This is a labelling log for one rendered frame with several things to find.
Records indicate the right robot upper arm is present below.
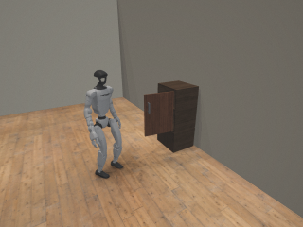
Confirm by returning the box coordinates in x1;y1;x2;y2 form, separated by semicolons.
84;89;97;114

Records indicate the cupboard door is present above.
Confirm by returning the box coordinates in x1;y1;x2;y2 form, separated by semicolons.
144;91;174;137

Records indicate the right robot shin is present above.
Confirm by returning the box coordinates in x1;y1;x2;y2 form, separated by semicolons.
97;151;107;173

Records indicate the left robot upper arm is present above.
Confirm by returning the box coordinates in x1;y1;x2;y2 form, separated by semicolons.
106;86;114;104

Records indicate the robot left forearm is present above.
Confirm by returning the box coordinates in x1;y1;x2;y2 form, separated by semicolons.
109;102;117;117

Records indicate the left robot hand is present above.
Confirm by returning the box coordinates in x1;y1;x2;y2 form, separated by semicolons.
114;117;121;129

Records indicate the robot right forearm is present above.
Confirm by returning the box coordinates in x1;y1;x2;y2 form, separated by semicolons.
83;109;95;132

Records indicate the handle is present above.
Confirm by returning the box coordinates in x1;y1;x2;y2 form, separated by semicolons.
147;102;151;114

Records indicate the right robot hand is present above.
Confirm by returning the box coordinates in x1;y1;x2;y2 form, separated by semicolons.
89;131;101;148

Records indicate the left robot thigh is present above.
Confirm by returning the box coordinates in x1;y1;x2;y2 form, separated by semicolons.
108;118;122;150

